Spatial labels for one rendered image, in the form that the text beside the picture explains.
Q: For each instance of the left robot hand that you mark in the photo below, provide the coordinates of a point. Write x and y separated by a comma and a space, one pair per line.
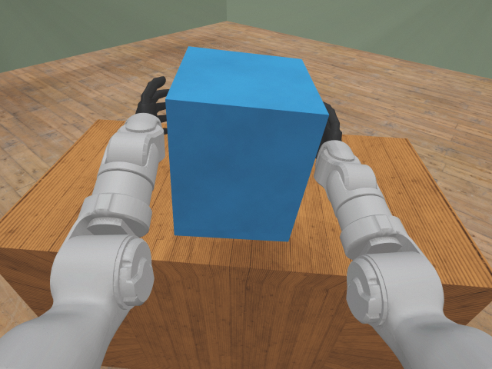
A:
149, 98

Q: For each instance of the right robot forearm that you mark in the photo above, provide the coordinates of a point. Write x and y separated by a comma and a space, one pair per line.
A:
367, 225

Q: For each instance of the right robot upper arm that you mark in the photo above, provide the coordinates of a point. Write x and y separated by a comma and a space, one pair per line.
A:
400, 296

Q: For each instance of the pedestal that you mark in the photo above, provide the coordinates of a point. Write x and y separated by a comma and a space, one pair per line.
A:
223, 303

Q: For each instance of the left robot upper arm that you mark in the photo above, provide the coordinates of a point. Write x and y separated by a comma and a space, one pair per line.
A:
96, 281

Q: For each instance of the carton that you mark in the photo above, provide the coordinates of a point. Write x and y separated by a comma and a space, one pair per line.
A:
243, 133

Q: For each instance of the right robot hand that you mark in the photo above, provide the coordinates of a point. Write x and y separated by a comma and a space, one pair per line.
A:
332, 130

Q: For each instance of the left robot forearm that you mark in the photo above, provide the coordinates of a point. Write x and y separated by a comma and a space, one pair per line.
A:
120, 201

